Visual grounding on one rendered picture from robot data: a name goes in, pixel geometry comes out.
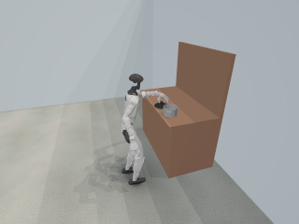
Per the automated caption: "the right robot thigh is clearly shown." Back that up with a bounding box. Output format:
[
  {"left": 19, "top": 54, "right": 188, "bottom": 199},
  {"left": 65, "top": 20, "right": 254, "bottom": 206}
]
[{"left": 124, "top": 131, "right": 144, "bottom": 160}]

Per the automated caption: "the left robot upper arm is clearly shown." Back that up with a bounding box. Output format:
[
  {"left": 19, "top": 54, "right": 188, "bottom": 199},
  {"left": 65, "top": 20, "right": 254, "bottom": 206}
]
[{"left": 136, "top": 90, "right": 148, "bottom": 99}]

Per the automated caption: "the robot left hand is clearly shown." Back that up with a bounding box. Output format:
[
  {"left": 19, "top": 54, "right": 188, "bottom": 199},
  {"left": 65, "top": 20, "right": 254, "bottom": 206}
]
[{"left": 157, "top": 93, "right": 169, "bottom": 103}]

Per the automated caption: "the pot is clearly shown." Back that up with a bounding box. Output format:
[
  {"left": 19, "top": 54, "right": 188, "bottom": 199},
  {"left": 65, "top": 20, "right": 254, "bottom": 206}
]
[{"left": 163, "top": 104, "right": 178, "bottom": 118}]

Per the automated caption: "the table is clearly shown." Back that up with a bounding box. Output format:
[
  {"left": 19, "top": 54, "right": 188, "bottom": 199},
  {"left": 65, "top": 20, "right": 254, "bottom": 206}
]
[{"left": 140, "top": 41, "right": 236, "bottom": 178}]

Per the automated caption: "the lid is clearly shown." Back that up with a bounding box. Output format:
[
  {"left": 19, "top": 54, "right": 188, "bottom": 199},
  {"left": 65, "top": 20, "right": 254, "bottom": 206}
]
[{"left": 154, "top": 103, "right": 166, "bottom": 109}]

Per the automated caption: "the right robot forearm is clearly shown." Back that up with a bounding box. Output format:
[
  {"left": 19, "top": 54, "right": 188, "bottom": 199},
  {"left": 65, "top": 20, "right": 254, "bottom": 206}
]
[{"left": 123, "top": 118, "right": 136, "bottom": 143}]

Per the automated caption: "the left robot forearm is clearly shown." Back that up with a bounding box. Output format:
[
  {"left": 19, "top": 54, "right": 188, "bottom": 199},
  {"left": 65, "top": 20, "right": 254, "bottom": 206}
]
[{"left": 146, "top": 91, "right": 161, "bottom": 97}]

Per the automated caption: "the right robot upper arm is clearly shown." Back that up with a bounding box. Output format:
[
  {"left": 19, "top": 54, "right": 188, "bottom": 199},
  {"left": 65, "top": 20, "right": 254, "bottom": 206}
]
[{"left": 121, "top": 96, "right": 138, "bottom": 122}]

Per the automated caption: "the robot right hand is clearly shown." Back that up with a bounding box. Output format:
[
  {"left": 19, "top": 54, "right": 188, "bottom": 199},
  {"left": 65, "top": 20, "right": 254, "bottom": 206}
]
[{"left": 130, "top": 142, "right": 140, "bottom": 158}]

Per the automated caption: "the humanoid robot head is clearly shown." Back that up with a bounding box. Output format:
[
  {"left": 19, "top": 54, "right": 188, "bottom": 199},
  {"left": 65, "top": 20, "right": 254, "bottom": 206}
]
[{"left": 127, "top": 74, "right": 144, "bottom": 96}]

